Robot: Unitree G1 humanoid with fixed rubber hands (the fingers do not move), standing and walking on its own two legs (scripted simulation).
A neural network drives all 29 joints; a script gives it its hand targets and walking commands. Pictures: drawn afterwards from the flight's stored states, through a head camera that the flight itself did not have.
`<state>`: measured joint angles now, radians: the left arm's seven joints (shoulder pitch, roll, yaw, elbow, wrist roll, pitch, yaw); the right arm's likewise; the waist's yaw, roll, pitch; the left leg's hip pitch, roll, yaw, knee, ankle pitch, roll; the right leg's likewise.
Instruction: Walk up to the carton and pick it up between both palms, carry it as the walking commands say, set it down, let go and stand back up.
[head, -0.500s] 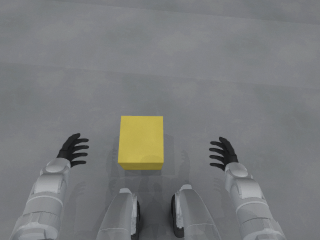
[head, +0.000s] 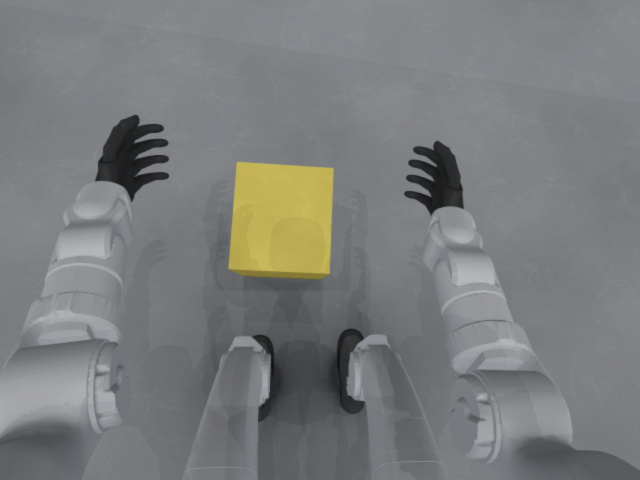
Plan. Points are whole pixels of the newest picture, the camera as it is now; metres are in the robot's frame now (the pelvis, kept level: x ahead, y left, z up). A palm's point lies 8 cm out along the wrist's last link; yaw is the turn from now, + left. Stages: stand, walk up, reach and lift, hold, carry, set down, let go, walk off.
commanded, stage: reach and lift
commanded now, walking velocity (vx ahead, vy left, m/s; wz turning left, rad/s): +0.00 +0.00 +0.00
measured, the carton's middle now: (283, 227) +0.46 +0.05 -0.54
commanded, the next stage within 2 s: none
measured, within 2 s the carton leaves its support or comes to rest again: neither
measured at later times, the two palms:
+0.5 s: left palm (147, 166) +0.48 +0.23 -0.16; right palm (419, 187) +0.46 -0.15 -0.17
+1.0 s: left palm (187, 196) +0.48 +0.22 -0.32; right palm (391, 209) +0.46 -0.15 -0.32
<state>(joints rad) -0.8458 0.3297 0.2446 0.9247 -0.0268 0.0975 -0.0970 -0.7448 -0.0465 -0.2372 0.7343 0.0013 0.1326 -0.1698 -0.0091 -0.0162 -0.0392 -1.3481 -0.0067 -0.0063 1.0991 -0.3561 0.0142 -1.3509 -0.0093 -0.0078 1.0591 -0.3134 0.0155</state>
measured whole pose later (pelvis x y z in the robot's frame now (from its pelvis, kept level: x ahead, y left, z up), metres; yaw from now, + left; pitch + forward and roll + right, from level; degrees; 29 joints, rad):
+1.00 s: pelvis -0.04 +0.00 -0.19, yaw -1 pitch +46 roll -3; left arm -1.22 0.39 0.16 1.04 -0.10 0.06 -0.01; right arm -1.10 -0.15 -0.24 0.85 0.11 0.09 -0.19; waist 0.00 -0.03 0.02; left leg -2.09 -0.03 -0.04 1.81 -0.52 0.00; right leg -2.09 0.04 0.01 1.76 -0.48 0.04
